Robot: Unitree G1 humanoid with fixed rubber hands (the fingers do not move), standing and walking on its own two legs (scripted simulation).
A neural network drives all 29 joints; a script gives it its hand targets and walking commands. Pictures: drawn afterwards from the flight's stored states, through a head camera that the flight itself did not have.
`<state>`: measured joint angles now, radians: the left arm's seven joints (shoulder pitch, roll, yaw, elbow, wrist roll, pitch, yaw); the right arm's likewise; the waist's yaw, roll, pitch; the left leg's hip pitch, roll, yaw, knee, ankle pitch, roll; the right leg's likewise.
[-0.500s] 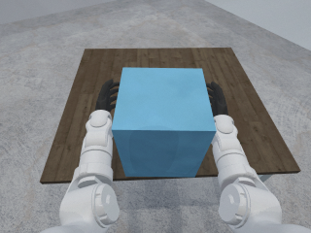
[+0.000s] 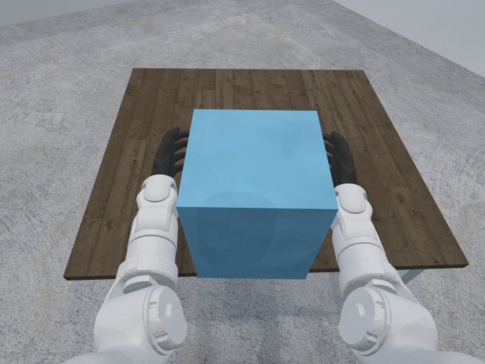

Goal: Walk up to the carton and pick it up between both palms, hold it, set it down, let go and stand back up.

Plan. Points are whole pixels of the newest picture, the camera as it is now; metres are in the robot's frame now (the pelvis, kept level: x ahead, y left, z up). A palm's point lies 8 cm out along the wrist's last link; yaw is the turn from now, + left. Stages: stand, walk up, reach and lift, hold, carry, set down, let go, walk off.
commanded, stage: set down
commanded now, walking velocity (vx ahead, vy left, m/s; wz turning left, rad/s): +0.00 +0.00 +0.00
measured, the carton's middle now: (253, 200) +0.39 +0.03 +0.03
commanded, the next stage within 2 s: none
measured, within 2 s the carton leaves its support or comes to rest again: rests again in 1.20 s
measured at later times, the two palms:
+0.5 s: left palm (170, 176) +0.40 +0.18 +0.06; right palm (342, 183) +0.41 -0.12 +0.06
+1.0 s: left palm (172, 176) +0.41 +0.18 +0.06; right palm (344, 185) +0.41 -0.13 +0.06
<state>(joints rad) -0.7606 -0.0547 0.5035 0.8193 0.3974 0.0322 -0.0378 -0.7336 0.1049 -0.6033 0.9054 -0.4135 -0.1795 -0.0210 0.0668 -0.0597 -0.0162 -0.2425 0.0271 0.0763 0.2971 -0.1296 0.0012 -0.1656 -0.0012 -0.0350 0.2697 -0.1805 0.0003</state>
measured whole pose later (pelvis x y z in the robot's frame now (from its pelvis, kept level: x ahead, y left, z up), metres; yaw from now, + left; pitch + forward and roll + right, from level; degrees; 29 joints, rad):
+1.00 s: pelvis +0.00 +0.00 +0.00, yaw -1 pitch +7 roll +0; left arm -0.77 -0.07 0.56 0.88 0.44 -0.09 -0.03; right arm -0.72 0.09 -0.59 0.93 -0.42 -0.25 -0.03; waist 0.07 -0.05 -0.01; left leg -0.28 0.03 0.10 0.30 -0.14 0.00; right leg -0.21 0.00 -0.02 0.28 -0.18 0.00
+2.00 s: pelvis -0.03 -0.01 -0.02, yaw +0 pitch +19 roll -1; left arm -1.06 0.34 -0.05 1.30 -0.30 -0.12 0.02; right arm -1.07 -0.34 0.22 1.29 0.52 -0.09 -0.03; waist 0.06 -0.04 -0.24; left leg -0.68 0.07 0.06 0.50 -0.15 -0.01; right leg -0.60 0.03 -0.05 0.49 -0.21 -0.02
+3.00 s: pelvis -0.03 -0.01 +0.00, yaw +1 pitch +2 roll -1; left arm -0.59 0.32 0.10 0.50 -0.18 0.36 0.02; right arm -0.62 -0.24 -0.03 0.69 0.30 0.18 -0.09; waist 0.03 -0.04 -0.06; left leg -0.29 0.04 0.04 0.38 -0.12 -0.01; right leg -0.20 0.01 -0.07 0.34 -0.18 -0.01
